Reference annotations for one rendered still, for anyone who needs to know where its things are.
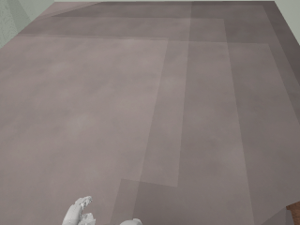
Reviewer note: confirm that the left robot hand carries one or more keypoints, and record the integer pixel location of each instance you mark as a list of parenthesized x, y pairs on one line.
[(74, 213)]

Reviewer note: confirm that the wardrobe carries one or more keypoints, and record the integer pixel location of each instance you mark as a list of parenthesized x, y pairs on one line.
[(295, 210)]

